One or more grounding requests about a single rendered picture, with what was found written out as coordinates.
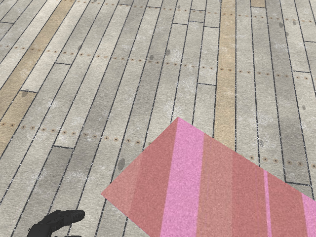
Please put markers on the robot left hand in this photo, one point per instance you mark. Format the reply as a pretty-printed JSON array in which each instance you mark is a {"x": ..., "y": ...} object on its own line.
[{"x": 54, "y": 221}]

